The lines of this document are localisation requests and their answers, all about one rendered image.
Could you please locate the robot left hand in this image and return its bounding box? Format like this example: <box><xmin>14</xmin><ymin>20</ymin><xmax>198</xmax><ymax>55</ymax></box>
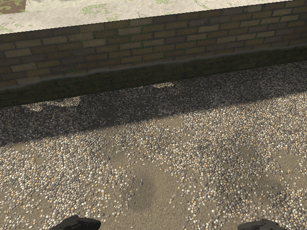
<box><xmin>49</xmin><ymin>215</ymin><xmax>101</xmax><ymax>230</ymax></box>

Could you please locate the robot right hand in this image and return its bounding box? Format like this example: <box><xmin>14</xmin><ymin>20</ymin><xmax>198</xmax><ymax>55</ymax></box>
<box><xmin>237</xmin><ymin>218</ymin><xmax>291</xmax><ymax>230</ymax></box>

